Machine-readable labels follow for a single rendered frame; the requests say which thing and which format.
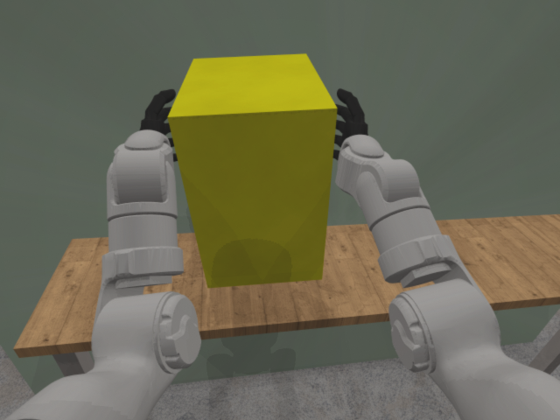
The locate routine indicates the robot right upper arm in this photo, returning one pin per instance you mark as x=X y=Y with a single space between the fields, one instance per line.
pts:
x=447 y=331

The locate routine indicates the carton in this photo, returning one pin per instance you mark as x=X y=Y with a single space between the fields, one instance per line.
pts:
x=254 y=138

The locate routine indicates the left robot forearm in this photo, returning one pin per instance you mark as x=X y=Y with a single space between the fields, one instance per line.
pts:
x=142 y=226

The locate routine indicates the table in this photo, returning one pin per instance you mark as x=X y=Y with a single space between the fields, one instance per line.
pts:
x=515 y=261

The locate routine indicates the robot left upper arm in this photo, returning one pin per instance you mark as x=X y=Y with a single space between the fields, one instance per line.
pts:
x=140 y=343

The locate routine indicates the robot left hand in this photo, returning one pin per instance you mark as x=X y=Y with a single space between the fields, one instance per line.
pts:
x=155 y=115

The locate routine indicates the robot right hand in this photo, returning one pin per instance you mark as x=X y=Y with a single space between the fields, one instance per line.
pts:
x=354 y=119

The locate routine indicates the right robot forearm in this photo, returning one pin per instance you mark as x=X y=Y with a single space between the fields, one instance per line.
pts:
x=412 y=249

